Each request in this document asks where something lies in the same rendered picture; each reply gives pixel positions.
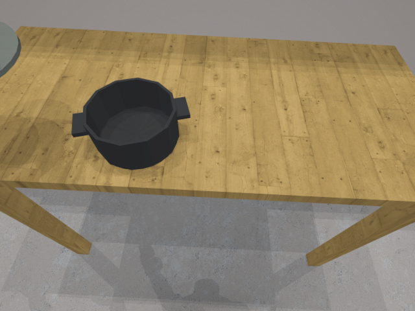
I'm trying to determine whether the pot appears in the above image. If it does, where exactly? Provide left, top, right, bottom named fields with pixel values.
left=71, top=78, right=191, bottom=170

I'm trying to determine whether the table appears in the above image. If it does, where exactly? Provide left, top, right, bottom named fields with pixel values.
left=0, top=26, right=415, bottom=266

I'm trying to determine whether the lid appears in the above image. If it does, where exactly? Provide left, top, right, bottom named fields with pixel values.
left=0, top=22, right=21, bottom=78

